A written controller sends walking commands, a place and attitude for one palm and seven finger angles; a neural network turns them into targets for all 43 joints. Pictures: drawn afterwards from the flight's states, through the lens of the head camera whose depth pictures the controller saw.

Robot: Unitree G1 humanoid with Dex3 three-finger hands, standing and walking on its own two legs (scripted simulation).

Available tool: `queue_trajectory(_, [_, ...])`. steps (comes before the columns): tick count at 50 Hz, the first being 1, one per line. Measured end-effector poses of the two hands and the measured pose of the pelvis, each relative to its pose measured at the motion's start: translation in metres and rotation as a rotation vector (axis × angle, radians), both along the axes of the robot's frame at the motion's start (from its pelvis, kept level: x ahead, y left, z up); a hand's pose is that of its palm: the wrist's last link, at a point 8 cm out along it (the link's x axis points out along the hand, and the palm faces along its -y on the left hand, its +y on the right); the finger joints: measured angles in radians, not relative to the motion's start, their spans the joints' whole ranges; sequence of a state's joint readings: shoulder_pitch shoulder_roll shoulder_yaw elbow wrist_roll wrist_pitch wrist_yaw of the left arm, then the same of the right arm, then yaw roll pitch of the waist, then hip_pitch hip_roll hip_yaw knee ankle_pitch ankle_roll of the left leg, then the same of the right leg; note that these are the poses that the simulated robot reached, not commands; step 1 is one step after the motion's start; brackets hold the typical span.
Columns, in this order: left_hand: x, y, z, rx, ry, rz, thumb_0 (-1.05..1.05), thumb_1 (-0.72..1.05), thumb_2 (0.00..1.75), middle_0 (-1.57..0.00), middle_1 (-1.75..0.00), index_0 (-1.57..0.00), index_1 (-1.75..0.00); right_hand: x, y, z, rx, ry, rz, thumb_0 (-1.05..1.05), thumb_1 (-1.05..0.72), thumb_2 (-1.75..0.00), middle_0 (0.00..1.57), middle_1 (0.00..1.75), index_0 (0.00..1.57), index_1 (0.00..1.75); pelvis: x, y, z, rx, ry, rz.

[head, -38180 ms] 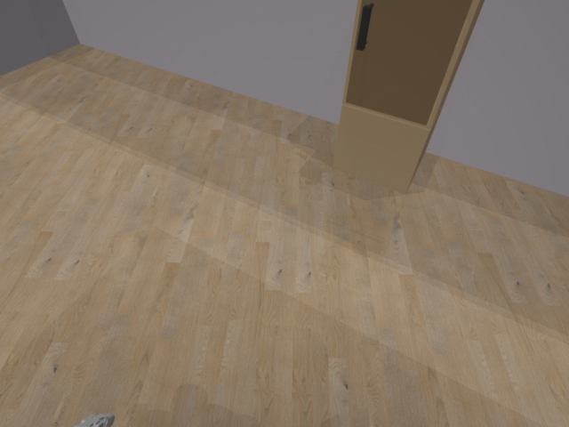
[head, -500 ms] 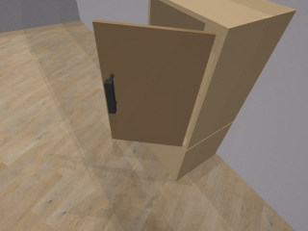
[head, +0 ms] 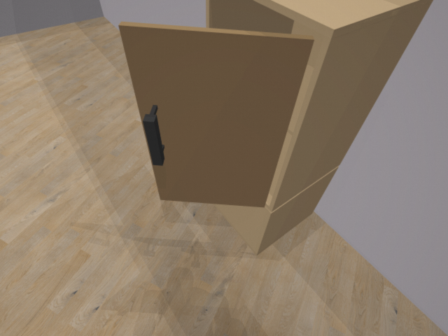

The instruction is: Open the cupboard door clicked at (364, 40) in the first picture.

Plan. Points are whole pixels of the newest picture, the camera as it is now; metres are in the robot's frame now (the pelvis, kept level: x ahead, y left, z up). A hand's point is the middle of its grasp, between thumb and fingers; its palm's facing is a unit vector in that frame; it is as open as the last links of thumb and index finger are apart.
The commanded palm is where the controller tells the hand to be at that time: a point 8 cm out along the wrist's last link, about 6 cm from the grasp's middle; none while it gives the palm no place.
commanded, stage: come to a stop and stand still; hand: left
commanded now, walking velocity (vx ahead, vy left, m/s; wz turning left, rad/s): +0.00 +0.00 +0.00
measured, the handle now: (156, 135) +0.56 +0.20 +0.00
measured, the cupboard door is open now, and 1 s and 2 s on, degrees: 50 50 50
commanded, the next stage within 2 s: look again from close up in 0.94 s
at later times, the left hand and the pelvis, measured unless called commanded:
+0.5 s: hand out of the picture -0.01 +0.11 -0.16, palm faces +0.02 -0.98 -0.20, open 7.4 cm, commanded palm none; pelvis +0.00 -0.06 +0.01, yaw +0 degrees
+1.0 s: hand out of the picture +0.01 +0.09 -0.17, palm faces +0.04 -0.98 -0.19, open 7.3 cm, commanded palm none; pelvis +0.01 -0.08 +0.01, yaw +1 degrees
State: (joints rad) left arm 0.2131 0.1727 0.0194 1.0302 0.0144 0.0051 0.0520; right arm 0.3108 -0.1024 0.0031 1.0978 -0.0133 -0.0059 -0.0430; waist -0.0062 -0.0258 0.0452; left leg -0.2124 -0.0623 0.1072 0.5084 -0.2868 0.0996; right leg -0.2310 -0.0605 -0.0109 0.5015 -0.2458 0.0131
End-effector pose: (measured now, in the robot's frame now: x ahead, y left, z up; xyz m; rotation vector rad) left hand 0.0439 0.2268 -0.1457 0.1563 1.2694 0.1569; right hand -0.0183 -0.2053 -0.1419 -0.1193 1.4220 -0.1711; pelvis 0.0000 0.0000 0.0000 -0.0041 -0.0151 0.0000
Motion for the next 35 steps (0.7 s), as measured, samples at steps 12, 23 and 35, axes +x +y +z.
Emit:
queue_trajectory(12, [-0.028,-0.027,0.015,0.026,0.02,-0.031,0.0,0.92,0.9,-0.2,-0.3,-0.2,-0.29,0.035,-0.05,-0.002,0.0,-0.165,0.04,0.01,-0.92,-0.89,0.2,0.3,0.2,0.3,-0.007,-0.026,0.003,0.009,-0.02,-0.006])
queue_trajectory(23, [-0.057,-0.06,0.017,0.005,0.085,0.004,0.0,0.91,0.9,-0.2,-0.3,-0.2,-0.29,0.035,-0.073,-0.001,0.019,-0.125,0.07,0.0,-0.91,-0.89,0.2,0.3,0.2,0.3,-0.005,-0.053,0.007,0.017,-0.015,0.002])
queue_trajectory(35, [-0.057,-0.086,0.012,-0.022,0.116,0.019,0.0,0.91,0.9,-0.2,-0.3,-0.2,-0.29,0.008,-0.082,-0.001,0.028,-0.004,0.052,0.0,-0.91,-0.89,0.2,0.3,0.2,0.3,0.002,-0.072,0.008,0.015,-0.009,0.009])
